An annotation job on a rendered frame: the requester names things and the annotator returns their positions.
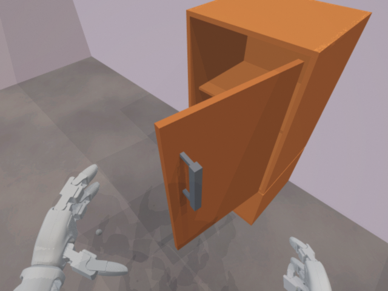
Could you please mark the handle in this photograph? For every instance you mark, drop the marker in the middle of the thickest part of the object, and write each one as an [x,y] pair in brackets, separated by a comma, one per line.
[195,182]

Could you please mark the robot right hand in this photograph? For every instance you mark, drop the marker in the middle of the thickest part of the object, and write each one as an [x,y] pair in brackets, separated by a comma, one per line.
[312,274]

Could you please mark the robot left hand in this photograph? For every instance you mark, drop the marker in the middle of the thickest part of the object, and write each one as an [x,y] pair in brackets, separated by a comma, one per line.
[52,245]

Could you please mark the cupboard door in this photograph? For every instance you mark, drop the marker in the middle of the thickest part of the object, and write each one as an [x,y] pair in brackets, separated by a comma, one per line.
[231,136]

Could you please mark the left robot forearm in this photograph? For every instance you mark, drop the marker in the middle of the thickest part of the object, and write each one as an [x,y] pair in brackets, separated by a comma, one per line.
[41,278]

